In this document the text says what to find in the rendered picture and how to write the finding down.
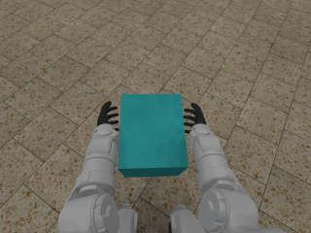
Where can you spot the left robot hand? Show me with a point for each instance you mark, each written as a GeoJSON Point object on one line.
{"type": "Point", "coordinates": [103, 116]}

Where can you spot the left robot forearm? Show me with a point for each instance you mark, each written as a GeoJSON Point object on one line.
{"type": "Point", "coordinates": [99, 165]}

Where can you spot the robot right upper arm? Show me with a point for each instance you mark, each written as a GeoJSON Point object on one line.
{"type": "Point", "coordinates": [227, 211]}

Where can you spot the carton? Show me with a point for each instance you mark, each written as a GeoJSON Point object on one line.
{"type": "Point", "coordinates": [152, 136]}

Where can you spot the robot left upper arm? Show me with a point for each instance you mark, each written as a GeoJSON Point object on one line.
{"type": "Point", "coordinates": [95, 213]}

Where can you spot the robot left shin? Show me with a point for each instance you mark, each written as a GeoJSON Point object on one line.
{"type": "Point", "coordinates": [126, 206]}

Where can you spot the right robot forearm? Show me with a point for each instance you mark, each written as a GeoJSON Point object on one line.
{"type": "Point", "coordinates": [210, 161]}

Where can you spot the right robot hand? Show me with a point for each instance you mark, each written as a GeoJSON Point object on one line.
{"type": "Point", "coordinates": [198, 118]}

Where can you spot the left robot thigh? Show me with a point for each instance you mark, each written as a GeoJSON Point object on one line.
{"type": "Point", "coordinates": [128, 220]}

